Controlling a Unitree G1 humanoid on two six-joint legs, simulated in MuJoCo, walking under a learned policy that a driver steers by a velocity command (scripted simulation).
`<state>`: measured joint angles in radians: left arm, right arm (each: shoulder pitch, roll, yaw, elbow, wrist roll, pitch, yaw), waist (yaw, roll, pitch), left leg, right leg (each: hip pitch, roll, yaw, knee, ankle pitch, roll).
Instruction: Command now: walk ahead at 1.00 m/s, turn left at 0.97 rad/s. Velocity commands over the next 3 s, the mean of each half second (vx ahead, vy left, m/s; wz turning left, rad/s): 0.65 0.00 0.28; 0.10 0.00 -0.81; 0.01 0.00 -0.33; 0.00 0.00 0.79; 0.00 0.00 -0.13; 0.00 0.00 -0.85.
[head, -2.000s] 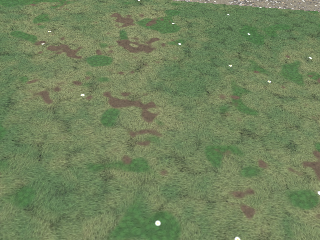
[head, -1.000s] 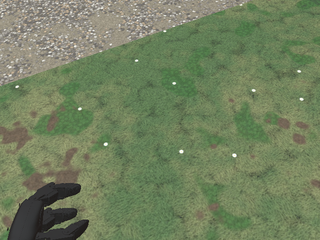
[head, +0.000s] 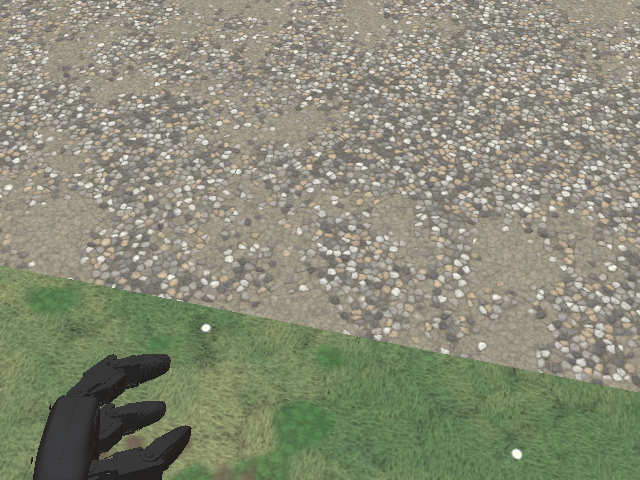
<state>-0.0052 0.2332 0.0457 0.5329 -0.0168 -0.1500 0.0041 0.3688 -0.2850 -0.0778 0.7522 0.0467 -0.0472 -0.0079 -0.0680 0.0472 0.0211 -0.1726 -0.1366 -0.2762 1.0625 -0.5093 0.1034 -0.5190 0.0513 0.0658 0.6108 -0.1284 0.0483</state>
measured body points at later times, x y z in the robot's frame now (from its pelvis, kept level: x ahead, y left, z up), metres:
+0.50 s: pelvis +0.34 +0.03 +0.02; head +0.39 +0.05 +0.46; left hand +0.35 +0.31 -0.12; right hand +0.59 -0.16 -0.05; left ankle +0.44 +0.15 -0.71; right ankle +0.24 -0.14 -0.60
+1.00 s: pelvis +0.43 -0.02 +0.03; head +0.48 -0.06 +0.47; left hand +0.66 +0.22 -0.05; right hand +0.54 -0.34 -0.08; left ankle +0.49 +0.14 -0.63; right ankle +0.46 -0.11 -0.71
